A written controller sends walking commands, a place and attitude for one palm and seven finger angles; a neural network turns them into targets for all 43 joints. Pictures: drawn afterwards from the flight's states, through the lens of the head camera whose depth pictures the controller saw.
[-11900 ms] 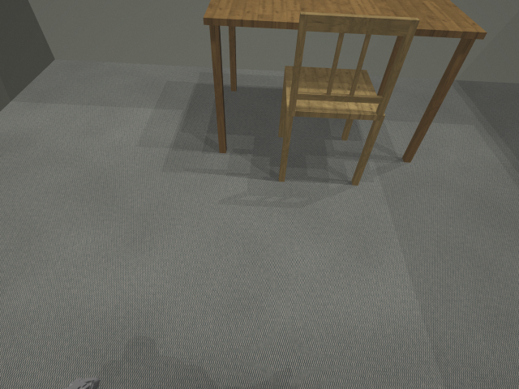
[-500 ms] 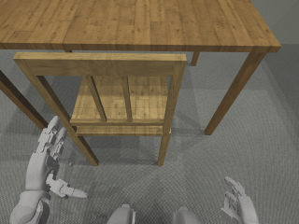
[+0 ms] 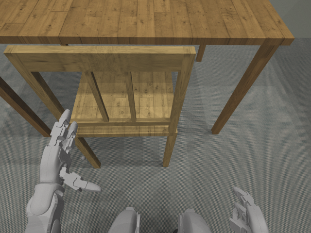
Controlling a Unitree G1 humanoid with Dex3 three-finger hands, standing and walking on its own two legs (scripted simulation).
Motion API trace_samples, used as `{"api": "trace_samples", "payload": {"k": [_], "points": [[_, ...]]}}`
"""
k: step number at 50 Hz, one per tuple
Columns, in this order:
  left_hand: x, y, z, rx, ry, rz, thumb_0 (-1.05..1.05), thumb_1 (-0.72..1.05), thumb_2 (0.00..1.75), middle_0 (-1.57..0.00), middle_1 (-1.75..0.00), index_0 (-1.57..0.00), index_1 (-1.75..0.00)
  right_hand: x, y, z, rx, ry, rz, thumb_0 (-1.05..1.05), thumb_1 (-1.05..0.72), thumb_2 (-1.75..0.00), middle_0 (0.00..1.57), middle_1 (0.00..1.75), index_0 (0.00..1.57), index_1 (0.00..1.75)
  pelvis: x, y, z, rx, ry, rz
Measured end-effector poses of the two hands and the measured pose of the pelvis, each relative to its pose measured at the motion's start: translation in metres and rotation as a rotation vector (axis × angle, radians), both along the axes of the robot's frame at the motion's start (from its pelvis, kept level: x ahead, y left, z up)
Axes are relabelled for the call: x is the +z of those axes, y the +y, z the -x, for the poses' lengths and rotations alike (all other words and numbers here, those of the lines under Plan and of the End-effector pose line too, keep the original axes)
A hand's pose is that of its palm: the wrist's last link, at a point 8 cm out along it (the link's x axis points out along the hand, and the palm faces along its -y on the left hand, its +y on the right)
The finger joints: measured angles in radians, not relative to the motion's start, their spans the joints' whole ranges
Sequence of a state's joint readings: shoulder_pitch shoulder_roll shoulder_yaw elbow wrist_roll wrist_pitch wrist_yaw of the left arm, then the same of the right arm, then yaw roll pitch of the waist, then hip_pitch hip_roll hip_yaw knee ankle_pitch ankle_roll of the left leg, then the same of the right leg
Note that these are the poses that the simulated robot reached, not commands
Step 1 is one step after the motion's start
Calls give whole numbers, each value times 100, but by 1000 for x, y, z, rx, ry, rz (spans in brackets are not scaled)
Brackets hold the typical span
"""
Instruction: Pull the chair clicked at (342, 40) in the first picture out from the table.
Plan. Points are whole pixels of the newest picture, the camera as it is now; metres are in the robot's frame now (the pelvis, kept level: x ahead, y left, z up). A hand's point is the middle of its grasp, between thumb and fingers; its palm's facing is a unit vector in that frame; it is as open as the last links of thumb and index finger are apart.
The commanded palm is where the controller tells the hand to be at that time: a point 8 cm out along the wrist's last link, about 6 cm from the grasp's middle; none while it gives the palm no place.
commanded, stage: aim the fingers beside a spindle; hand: left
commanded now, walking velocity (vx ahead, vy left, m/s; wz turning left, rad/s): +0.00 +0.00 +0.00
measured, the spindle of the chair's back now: (98, 99) +0.49 +0.20 -0.01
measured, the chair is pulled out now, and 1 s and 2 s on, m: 0.00 0.00 0.00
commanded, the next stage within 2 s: push the fingers through the gap in 1.34 s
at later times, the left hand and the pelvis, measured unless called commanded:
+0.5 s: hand (98, 145) +0.33 +0.17 +0.01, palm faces +0.05 -1.00 -0.03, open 16.9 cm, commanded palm +0.31 +0.22 +0.01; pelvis -0.01 +0.01 -0.01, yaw -1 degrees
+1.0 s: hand (104, 140) +0.35 +0.16 +0.00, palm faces +0.06 -1.00 -0.03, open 16.9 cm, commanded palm +0.32 +0.21 +0.00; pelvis +0.00 +0.00 -0.02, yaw -1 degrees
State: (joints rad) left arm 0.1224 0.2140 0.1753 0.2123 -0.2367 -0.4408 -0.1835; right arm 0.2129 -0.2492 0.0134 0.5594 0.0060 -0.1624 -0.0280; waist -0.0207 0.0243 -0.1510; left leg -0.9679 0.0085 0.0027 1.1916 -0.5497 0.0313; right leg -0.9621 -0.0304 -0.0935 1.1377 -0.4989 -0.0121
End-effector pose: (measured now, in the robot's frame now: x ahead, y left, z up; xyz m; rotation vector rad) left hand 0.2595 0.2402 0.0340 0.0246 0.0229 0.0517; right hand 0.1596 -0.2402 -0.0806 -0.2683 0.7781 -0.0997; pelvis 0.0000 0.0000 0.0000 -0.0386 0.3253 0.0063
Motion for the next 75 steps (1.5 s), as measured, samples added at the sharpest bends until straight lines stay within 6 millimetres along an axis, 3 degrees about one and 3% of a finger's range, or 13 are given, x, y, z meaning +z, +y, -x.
{"api": "trace_samples", "payload": {"k": [16,39,59,75], "points": [[-16,-15,-27,-5,-6,2,-1,-50,30,-6,-8,-6,-8,-15,7,9,1,60,-6,1,-90,-90,21,30,20,30,-9,6,5,-5,27,1],[-36,-26,-64,11,-5,-5,-1,-50,30,-6,-8,-7,-8,-37,-6,29,-41,177,0,1,-90,-90,20,30,20,30,-20,2,5,-16,70,-4],[-35,-26,-58,13,-12,-8,-1,-50,30,-6,-8,-6,-8,-36,-6,23,-37,174,-5,1,-90,-90,20,30,20,30,-19,0,4,-12,67,-4],[-33,-36,-59,2,-9,-14,-1,-50,30,-6,-8,-7,-8,-38,-3,25,-37,177,-20,1,-90,-90,20,30,20,30,-19,2,5,-16,65,-8]]}}
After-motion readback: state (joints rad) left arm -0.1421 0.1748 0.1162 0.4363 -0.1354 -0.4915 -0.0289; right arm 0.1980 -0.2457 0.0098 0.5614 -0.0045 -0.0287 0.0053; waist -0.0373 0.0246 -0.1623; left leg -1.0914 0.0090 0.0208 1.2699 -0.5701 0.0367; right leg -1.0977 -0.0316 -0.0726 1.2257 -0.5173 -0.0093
